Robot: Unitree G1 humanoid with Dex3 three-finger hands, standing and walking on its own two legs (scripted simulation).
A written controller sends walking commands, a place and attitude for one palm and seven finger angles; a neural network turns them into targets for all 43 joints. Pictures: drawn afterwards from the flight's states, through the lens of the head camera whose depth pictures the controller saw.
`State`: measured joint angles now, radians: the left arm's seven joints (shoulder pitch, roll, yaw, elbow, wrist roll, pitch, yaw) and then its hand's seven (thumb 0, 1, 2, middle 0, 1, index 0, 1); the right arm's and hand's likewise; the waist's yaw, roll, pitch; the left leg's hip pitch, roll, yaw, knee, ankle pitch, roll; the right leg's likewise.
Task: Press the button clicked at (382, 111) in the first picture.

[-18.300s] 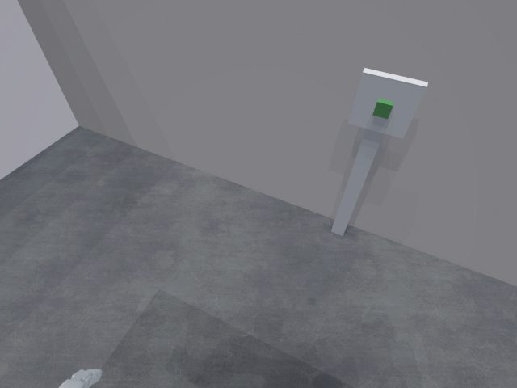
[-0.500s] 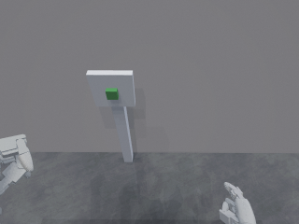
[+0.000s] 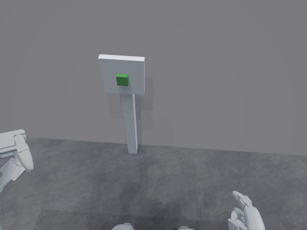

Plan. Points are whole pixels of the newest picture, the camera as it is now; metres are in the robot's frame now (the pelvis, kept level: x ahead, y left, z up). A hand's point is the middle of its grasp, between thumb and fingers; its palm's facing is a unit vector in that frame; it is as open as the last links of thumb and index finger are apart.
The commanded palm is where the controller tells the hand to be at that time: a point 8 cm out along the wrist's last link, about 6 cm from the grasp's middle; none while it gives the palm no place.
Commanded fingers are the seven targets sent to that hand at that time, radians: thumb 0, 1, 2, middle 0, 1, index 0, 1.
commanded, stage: step back with the hand held close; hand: left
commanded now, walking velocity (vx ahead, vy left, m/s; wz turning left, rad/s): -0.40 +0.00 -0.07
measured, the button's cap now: (122, 79) +0.68 +0.17 -0.03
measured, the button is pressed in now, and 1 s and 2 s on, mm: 0 0 0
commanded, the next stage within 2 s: stop stepping back and stand still in 0.24 s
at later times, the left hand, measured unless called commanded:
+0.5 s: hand (12, 219) +0.11 +0.21 +0.18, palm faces +0.22 -0.83 -0.51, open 3.1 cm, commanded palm +0.05 +0.26 +0.20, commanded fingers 0.00 0.90 0.90 -1.30 -1.50 -1.30 -1.50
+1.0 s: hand out of the picture +0.05 +0.24 +0.19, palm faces +0.38 -0.85 -0.36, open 3.1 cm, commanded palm -0.02 +0.28 +0.20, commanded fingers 0.00 0.90 0.90 -1.30 -1.50 -1.30 -1.50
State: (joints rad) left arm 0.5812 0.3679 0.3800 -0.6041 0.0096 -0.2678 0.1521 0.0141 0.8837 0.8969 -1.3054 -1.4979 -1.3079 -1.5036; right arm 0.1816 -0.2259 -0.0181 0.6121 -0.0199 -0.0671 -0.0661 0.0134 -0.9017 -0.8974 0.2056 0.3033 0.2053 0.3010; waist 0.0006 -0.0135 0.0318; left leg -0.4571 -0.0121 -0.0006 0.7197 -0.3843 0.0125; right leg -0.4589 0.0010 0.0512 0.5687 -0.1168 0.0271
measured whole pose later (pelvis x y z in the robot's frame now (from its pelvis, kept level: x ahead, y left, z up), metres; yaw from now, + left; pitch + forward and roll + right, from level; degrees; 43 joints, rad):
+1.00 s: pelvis -0.17 +0.01 +0.01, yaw -4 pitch -4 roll -2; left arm 0.48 0.39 0.37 -0.53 -0.01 -0.17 0.16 0.02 0.89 0.90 -1.31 -1.50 -1.31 -1.50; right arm 0.24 -0.15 0.04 0.67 -0.03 -0.15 -0.09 0.01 -0.90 -0.90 0.20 0.30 0.20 0.30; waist -0.03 -0.02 -0.01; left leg -0.40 0.00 0.00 0.54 -0.13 0.02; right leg -0.31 0.06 -0.01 0.88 -0.50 -0.01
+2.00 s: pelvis -0.19 +0.05 +0.02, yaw -4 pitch +0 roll -1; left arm 0.63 0.37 0.34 -0.54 -0.03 -0.19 0.15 0.02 0.89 0.90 -1.30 -1.50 -1.31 -1.50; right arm 0.20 -0.20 0.03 0.63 -0.01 -0.13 -0.07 0.01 -0.90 -0.90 0.21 0.30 0.21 0.30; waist 0.01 0.01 0.01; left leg -0.27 0.01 0.04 0.46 -0.20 0.02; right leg -0.22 0.01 -0.07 0.43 -0.21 -0.02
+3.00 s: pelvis -0.19 +0.03 +0.03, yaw -3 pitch -2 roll +0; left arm 0.11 0.25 0.01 1.12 0.02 -0.01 0.01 0.00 0.90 0.90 -0.20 -0.31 -0.21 -0.31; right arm 0.16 -0.26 0.00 1.13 -0.02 0.00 -0.02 0.00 -0.91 -0.90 0.20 0.30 0.20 0.30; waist -0.01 0.04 0.04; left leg -0.16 0.01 0.02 0.35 -0.15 -0.01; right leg -0.13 0.01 -0.09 0.36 -0.20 -0.04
